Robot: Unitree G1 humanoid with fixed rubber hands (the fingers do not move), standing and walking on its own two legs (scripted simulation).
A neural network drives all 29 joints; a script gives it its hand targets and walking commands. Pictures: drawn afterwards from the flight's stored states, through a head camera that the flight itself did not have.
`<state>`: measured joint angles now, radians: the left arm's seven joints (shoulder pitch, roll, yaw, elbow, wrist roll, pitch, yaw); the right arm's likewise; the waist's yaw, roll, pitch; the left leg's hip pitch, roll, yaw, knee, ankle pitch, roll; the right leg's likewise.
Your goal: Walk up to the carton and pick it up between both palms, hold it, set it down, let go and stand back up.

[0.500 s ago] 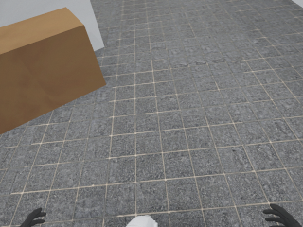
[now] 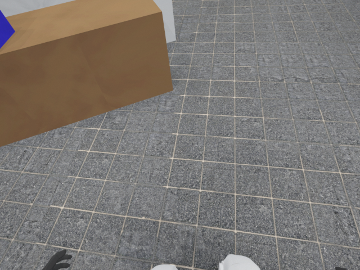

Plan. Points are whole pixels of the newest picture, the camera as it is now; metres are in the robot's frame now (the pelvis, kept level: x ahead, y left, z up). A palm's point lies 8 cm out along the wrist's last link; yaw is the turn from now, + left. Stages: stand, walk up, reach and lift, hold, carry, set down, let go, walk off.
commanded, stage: walk up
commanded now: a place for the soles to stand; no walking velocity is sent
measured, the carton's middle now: out of the picture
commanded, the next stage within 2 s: none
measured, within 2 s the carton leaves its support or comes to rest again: neither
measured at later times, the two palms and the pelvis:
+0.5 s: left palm out of the picture +0.15 +0.51 -0.10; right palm (241, 175) +0.33 -0.15 -0.06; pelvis +0.14 +0.16 +0.00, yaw +12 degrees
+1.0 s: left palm out of the picture +0.20 +0.65 -0.03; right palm (180, 140) +0.49 +0.01 -0.09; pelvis +0.28 +0.28 +0.01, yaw +19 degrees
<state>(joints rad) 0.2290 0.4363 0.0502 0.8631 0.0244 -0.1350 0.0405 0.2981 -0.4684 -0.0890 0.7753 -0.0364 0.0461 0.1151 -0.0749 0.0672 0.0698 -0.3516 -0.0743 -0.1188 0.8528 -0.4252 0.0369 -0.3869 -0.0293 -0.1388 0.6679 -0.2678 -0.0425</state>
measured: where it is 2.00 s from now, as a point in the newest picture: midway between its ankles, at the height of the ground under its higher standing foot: (74, 213)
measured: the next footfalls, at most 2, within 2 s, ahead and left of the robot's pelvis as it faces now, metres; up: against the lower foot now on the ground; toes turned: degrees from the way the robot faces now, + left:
left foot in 0.30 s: +0.23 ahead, +0.27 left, +0.00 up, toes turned +14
right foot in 0.72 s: +0.37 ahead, +0.13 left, +0.00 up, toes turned +5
